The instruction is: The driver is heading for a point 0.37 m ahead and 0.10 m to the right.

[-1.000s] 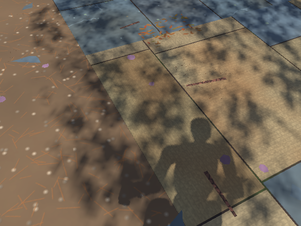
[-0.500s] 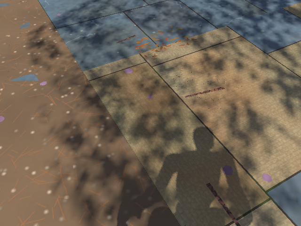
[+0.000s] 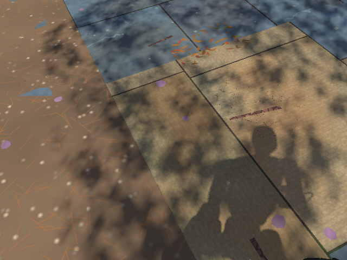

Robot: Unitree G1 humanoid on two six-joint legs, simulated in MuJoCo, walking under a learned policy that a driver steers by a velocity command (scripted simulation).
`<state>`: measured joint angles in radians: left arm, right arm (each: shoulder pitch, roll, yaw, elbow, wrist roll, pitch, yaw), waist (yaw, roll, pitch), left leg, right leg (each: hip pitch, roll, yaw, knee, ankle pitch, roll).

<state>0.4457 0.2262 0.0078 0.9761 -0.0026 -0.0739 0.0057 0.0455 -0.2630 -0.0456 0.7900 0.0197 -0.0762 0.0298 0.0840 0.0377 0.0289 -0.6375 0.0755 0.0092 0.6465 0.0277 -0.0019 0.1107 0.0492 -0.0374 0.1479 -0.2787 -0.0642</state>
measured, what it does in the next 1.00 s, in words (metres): walks ahead: left foot, then right foot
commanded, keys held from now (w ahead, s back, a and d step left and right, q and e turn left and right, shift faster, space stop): w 0.14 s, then w+e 0.12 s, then no key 0.74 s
